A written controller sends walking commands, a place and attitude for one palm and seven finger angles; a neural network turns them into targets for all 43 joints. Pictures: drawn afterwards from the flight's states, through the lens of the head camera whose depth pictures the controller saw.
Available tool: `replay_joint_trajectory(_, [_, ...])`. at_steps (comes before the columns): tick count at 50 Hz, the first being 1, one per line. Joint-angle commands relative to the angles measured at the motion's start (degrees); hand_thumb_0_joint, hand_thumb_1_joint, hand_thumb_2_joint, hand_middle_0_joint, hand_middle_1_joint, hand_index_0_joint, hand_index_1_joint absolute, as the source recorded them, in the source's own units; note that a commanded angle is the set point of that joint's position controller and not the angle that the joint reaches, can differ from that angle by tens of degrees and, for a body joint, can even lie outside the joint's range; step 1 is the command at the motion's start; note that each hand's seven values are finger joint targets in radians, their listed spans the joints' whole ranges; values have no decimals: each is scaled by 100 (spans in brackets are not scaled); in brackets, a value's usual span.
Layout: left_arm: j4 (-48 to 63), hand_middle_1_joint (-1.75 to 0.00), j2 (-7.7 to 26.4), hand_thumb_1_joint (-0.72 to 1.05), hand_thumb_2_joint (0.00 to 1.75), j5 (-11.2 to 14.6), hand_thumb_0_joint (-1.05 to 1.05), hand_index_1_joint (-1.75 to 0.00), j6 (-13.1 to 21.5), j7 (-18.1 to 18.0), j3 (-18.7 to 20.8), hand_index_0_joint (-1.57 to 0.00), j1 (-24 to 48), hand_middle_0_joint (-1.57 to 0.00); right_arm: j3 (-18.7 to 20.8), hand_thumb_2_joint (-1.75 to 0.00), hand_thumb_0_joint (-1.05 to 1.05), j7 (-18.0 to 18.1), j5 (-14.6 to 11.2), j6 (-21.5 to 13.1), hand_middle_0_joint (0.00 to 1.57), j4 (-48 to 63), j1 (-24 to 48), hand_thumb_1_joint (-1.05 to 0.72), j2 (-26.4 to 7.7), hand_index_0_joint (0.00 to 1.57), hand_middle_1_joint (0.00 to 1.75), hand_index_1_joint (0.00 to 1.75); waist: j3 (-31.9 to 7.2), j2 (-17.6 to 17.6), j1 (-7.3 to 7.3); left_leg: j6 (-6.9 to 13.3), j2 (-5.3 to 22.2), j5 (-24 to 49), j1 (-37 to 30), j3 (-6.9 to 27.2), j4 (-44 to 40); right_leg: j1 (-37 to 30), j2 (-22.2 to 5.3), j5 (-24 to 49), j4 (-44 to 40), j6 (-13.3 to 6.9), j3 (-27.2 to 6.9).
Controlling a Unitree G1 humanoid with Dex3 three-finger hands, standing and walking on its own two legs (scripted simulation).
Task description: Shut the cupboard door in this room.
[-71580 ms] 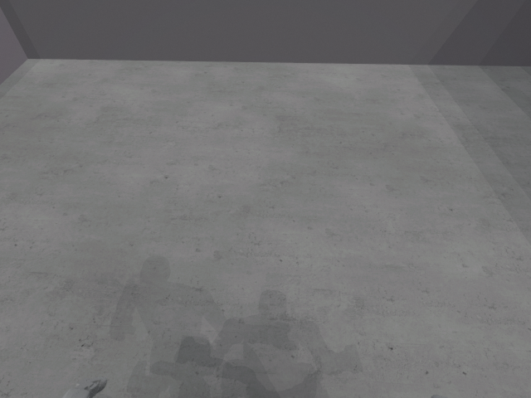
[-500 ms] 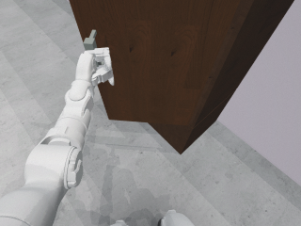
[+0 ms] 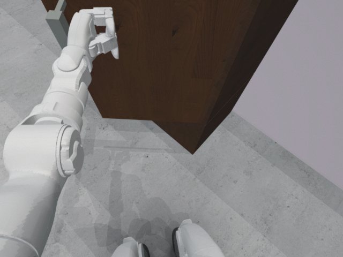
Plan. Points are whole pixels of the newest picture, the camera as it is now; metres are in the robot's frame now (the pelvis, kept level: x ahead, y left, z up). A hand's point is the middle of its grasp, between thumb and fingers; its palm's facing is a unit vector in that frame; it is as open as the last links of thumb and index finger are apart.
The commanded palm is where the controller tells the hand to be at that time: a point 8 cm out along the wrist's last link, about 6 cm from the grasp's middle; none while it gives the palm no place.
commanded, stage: push the door shut along its arc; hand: left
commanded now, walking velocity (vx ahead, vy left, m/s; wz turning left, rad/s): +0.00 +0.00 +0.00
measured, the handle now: (70, 35) +0.59 +0.11 +0.12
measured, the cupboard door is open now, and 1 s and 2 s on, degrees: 40 26 26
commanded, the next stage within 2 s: pull the fist back off the door in 0.56 s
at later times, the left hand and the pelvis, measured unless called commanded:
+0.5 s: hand (118, 28) +0.58 +0.01 +0.14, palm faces -0.37 -0.93 -0.02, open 3.4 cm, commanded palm +0.60 +0.04 +0.13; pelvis +0.00 -0.01 -0.01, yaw +1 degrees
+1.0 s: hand (135, 26) +0.61 -0.03 +0.12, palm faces +0.05 -0.99 -0.10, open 3.1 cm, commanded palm +0.58 +0.03 +0.13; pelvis +0.01 -0.01 -0.01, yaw -1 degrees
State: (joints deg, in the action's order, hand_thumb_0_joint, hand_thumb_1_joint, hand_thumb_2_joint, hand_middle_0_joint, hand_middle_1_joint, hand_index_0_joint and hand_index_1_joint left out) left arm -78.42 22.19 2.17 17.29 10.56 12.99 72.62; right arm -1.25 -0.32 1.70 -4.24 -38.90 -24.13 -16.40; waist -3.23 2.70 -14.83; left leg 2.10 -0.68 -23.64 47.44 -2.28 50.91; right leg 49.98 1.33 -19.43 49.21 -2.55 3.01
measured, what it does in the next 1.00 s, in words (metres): stands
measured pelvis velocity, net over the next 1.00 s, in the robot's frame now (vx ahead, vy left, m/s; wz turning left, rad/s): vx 0.01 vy -0.01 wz -0.01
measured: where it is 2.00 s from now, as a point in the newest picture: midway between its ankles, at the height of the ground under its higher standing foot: outside the picture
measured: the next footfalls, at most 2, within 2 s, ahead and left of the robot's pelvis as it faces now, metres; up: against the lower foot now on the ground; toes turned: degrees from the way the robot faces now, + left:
none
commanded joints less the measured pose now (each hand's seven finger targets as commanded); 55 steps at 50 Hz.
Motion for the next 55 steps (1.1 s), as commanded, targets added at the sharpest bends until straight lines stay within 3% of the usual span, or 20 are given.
replay_joint_trajectory(1, [1281, -150, 1211, 90, 90, 113, 0, -150, 211, 133, 199, -130, 3297, -130, 365, -90, 0, 76, -3, -28, 20, 293, -1233, -90, -1042, 20, 30, 30, -3243, 2, -222, 41, -75, 1846, -1331, 517, -257, -1806, 35, 2108, -444, 170, -372])
replay_joint_trajectory(3, [1246, -150, 1355, 90, 90, 106, 0, -150, 155, 232, 248, -130, 3373, -130, 366, -90, 0, 87, -6, -9, 20, 236, -1270, -90, -1035, 20, 30, 30, -3377, 48, -231, 30, -67, 1902, -1293, 509, -214, -1887, 37, 2243, -443, 182, -411])
replay_joint_trajectory(6, [1353, -150, 967, 90, 90, 159, 0, -150, 113, 333, -18, -130, 3627, -130, 366, -90, 0, 91, -10, -33, 20, 220, -1329, -90, -980, 20, 30, 30, -3304, 255, -339, 41, -63, 1970, -1440, 522, -152, -1658, 60, 2225, -455, 168, -375])
replay_joint_trajectory(9, [1261, -150, 1370, 90, 90, 157, 0, -150, 25, 429, 189, -130, 3664, -130, 370, -90, 0, 98, 6, -20, 20, 148, -1364, -90, -1048, 20, 30, 30, -3377, 211, -317, 34, -64, 1936, -1298, 511, -128, -1799, 63, 2261, -484, 168, -438])
replay_joint_trajectory(11, [1372, -150, 1158, 90, 90, 202, 0, -150, 7, 512, 30, -130, 3879, -130, 364, -90, 0, 115, -6, -41, 20, 143, -1397, -90, -998, 20, 30, 30, -3438, 328, -390, 43, -77, 2008, -1324, 498, -108, -1861, 67, 2406, -460, 151, -429])
replay_joint_trajectory(16, [1304, -150, 1287, 90, 90, 195, 0, -150, -72, 611, 46, -130, 4164, -130, 363, -90, 0, 146, -4, -63, 20, 51, -1446, -90, -1021, 20, 30, 30, -3340, 375, -494, 52, -72, 1936, -1218, 495, -60, -1820, 72, 2367, -488, 147, -450])
replay_joint_trajectory(20, [1014, -150, 959, 90, 90, 153, 0, -150, -168, 652, -200, -130, 4371, -130, 358, -90, 0, 138, 32, -108, 20, -81, -1397, -90, -1046, 20, 30, 30, -3107, 452, -652, 43, -36, 1788, -1260, 582, 46, -1233, 87, 1951, -468, 159, -397])
replay_joint_trajectory(26, [1030, -150, 763, 90, 90, 168, 0, -150, -169, 684, -328, -130, 4849, -130, 355, -90, 0, 153, 75, -157, 20, -185, -1466, -90, -1054, 20, 30, 30, -3372, 658, -844, 76, -18, 2073, -1545, 677, 214, -826, 101, 1953, -302, 131, -293])
replay_joint_trajectory(31, [805, -150, 893, 90, 90, 110, 0, -150, -296, 694, -286, -130, 5070, -130, 324, -90, 0, 175, 85, -174, 20, -255, -1505, -90, -1086, 20, 30, 30, -3311, 571, -962, 106, 1, 1818, -1245, 676, 326, -685, 104, 1703, -253, 141, -294])
replay_joint_trajectory(33, [758, -150, 889, 90, 90, 57, 0, -150, -331, 679, -308, -130, 5171, -130, 328, -90, 0, 158, 102, -201, 20, -267, -1467, -90, -1088, 20, 30, 30, -3454, 739, -952, 89, -4, 1874, -1265, 675, 418, -575, 117, 1717, -180, 137, -307])
replay_joint_trajectory(34, [742, -150, 1158, 90, 90, 350, 0, -150, -458, -571, 921, -130, 5189, -130, 216, -90, 0, 58, 199, -267, 20, -108, -1619, -90, -890, 20, 30, 30, -3751, 1095, -593, -18, 102, 1761, -861, 673, 446, -738, 37, 1667, -195, 137, -423])
replay_joint_trajectory(35, [575, -150, 850, 90, 90, 139, 0, -150, -531, -1239, 744, -130, 4816, -130, 218, -90, 0, -69, 292, -295, 20, -64, -1642, -90, -860, 20, 30, 30, -3756, 1042, -578, -81, 101, 1713, -767, 722, 392, -837, -16, 1623, -149, 138, -498])
replay_joint_trajectory(38, [757, -150, 445, 90, 90, -212, 0, -150, -346, -2422, 879, -130, 4514, -130, 319, -90, 0, -356, 512, -287, 20, -22, -1773, -90, -854, 20, 30, 30, -3844, 647, -569, -122, 118, 2186, -907, 763, 451, -712, -6, 1959, -84, 211, -369])
replay_joint_trajectory(41, [1247, -150, 213, 90, 90, -1064, 0, -150, 203, -3491, 651, -130, 4544, -130, 425, -90, 0, -630, 711, -339, 20, -77, -1841, -90, -809, 20, 30, 30, -4105, 689, -541, -159, 164, 2504, -1027, 757, 603, -510, 33, 2162, 66, 218, -282])
replay_joint_trajectory(43, [1372, -150, 230, 90, 90, -1437, 0, -150, 393, -3567, 412, -130, 4458, -130, 531, -90, 0, -740, 720, -299, 20, -132, -1922, -90, -848, 20, 30, 30, -4243, 657, -545, -158, 129, 2609, -1187, 666, 575, -677, 62, 2313, 39, 212, -271])
replay_joint_trajectory(45, [1226, -150, 343, 90, 90, -1506, 0, -150, 377, -3344, 286, -130, 4343, -130, 588, -90, 0, -729, 642, -229, 20, -145, -1973, -90, -863, 20, 30, 30, -4307, 418, -537, -113, 43, 2412, -1098, 538, 392, -1250, 66, 2496, -107, 218, -297])
replay_joint_trajectory(47, [1078, -150, 477, 90, 90, -1303, 0, -150, 169, -3050, 341, -130, 4154, -130, 581, -90, 0, -661, 519, -144, 20, -82, -1944, -90, -884, 20, 30, 30, -4300, 310, -432, -78, -37, 2227, -967, 419, 207, -1784, 63, 2691, -255, 221, -383])
replay_joint_trajectory(50, [966, -150, 721, 90, 90, -872, 0, -150, -172, -2836, 650, -130, 4099, -130, 497, -90, 0, -524, 381, -9, 20, 81, -1760, -90, -847, 20, 30, 30, -3883, 55, -301, -33, -119, 1589, -494, 284, -123, -2514, 26, 2544, -564, 240, -556])
replay_joint_trajectory(53, [1290, -150, 635, 90, 90, -551, 0, -150, 93, -2862, 865, -130, 3731, -130, 462, -90, 0, -481, 378, -64, 20, 143, -1667, -90, -766, 20, 30, 30, -3787, -50, -146, -45, -100, 1655, -593, 278, -223, -2608, 37, 2646, -600, 229, -532])
replay_joint_trajectory(55, [1457, -150, 412, 90, 90, -541, 0, -150, 439, -2909, 777, -130, 3440, -130, 466, -90, 0, -517, 416, -155, 20, 116, -1610, -90, -720, 20, 30, 30, -3631, -166, -120, -56, -78, 1650, -586, 284, -228, -2614, 8, 2711, -576, 237, -556])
